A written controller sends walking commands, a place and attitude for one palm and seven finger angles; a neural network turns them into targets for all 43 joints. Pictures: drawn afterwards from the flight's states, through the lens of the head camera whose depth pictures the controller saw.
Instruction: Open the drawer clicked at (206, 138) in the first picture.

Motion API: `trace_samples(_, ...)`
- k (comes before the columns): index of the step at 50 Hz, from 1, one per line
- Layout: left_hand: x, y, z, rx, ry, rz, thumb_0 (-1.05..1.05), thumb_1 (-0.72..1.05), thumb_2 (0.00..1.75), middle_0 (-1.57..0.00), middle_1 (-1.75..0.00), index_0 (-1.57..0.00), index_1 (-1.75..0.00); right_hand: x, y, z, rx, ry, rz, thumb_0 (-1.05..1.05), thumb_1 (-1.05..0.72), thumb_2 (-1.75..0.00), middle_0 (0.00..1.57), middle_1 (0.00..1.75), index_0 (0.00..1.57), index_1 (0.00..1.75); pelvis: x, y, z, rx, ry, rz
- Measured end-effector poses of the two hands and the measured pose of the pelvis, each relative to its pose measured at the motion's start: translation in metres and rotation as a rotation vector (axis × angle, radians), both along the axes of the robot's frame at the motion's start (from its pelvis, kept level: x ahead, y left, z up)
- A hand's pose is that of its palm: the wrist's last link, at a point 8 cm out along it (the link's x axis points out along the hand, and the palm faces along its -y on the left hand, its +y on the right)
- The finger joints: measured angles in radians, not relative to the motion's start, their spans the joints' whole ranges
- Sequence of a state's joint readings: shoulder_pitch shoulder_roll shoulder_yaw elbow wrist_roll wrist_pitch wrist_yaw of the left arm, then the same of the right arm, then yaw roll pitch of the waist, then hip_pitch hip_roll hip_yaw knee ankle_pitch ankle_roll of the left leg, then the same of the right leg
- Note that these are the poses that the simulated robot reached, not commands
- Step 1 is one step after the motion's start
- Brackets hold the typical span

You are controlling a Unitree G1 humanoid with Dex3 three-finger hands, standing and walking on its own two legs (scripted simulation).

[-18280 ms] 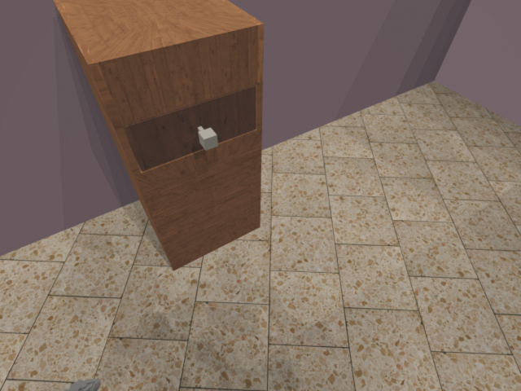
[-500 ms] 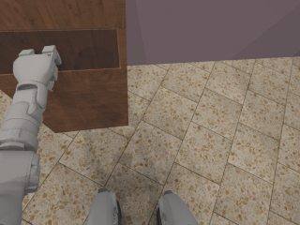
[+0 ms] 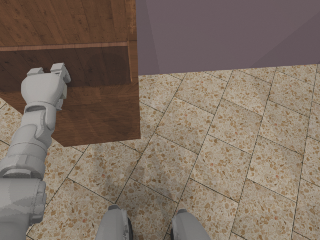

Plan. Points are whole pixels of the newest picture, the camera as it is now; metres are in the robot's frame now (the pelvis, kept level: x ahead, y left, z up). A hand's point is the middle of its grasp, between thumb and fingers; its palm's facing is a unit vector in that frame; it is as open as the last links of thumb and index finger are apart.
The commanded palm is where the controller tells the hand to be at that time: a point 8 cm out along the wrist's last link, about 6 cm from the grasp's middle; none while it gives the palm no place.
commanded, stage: pull the drawer open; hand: left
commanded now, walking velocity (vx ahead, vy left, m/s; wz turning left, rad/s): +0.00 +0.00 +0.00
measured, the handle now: (56, 82) +0.52 +0.24 -0.01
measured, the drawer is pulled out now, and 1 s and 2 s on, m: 0.01 0.14 0.25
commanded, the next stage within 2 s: none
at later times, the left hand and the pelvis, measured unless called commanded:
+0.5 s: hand (53, 121) +0.42 +0.24 -0.03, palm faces -0.06 -0.08 -1.00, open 7.7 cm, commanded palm +0.38 +0.25 +0.03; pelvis +0.03 +0.00 +0.02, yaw +1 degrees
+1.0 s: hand (51, 146) +0.35 +0.24 -0.03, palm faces -0.05 -0.07 -1.00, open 7.7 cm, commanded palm +0.32 +0.24 +0.03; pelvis +0.03 -0.01 +0.03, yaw +2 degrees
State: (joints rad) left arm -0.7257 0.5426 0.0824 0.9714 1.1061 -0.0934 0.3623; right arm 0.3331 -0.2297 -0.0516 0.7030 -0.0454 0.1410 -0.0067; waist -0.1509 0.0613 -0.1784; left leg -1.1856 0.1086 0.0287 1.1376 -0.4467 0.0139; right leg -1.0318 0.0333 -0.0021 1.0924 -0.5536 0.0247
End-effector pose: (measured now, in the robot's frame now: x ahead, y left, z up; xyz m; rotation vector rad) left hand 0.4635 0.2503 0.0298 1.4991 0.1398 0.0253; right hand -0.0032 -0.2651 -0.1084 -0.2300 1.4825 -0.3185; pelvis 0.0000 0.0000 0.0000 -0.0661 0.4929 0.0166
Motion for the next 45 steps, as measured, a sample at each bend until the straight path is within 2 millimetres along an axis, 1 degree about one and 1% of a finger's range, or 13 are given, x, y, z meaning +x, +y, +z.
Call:
trace_samples(6, -0.017, -0.001, 0.000, -0.009, -0.006, -0.003, 0.04, 0.43, 0.69, -0.41, -1.35, -0.31, -1.34, 0.021, 0.002, 0.003, 0.019, -0.018, 0.013, 0.00, -0.91, -0.90, 0.20, 0.30, 0.20, 0.30, 0.011, 0.001, 0.008, 0.008, -0.017, -0.002)
trace_samples(18, -0.046, -0.003, 0.000, -0.007, -0.011, -0.002, 0.03, 0.43, 0.70, -0.41, -1.35, -0.32, -1.34, 0.084, 0.001, 0.007, 0.032, -0.135, 0.075, 0.00, -0.91, -0.90, 0.20, 0.30, 0.20, 0.30, 0.025, -0.001, 0.017, 0.019, -0.050, 0.008)
trace_samples(24, -0.060, -0.004, 0.000, -0.007, -0.012, 0.001, 0.03, 0.44, 0.69, -0.41, -1.35, -0.31, -1.34, 0.108, 0.000, 0.011, 0.033, -0.191, 0.095, 0.00, -0.91, -0.90, 0.20, 0.30, 0.20, 0.30, 0.029, -0.002, 0.020, 0.023, -0.063, 0.010)
trace_samples(30, -0.073, -0.005, 0.000, -0.006, -0.013, 0.005, 0.03, 0.44, 0.69, -0.41, -1.35, -0.31, -1.34, 0.120, 0.000, 0.013, 0.035, -0.217, 0.108, 0.00, -0.91, -0.90, 0.20, 0.30, 0.20, 0.30, 0.031, -0.004, 0.022, 0.026, -0.075, 0.011)
trace_samples(45, -0.115, -0.008, 0.000, -0.002, -0.019, 0.016, 0.03, 0.44, 0.69, -0.41, -1.35, -0.31, -1.34, 0.131, 0.002, 0.017, 0.049, -0.260, 0.120, 0.00, -0.91, -0.90, 0.20, 0.30, 0.20, 0.30, 0.034, -0.005, 0.026, 0.031, -0.107, 0.012)
